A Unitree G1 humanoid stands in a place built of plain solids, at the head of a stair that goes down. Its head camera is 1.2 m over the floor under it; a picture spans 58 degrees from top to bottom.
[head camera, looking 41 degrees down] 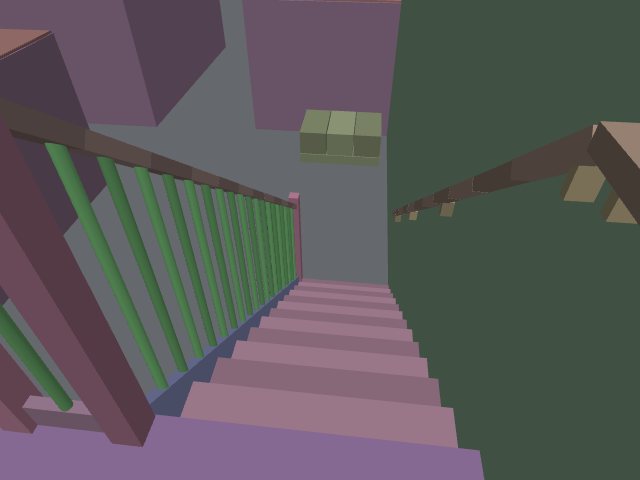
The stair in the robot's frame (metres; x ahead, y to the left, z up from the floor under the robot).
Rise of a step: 0.17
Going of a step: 0.21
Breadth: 0.90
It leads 6 degrees to the right of straight ahead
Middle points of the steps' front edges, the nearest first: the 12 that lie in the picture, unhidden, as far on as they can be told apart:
0.56 0.02 0.00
0.77 0.00 -0.17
0.99 -0.02 -0.35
1.20 -0.05 -0.52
1.41 -0.07 -0.69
1.62 -0.09 -0.86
1.84 -0.12 -1.04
2.05 -0.14 -1.21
2.26 -0.17 -1.38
2.47 -0.19 -1.56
2.68 -0.21 -1.73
2.90 -0.24 -1.90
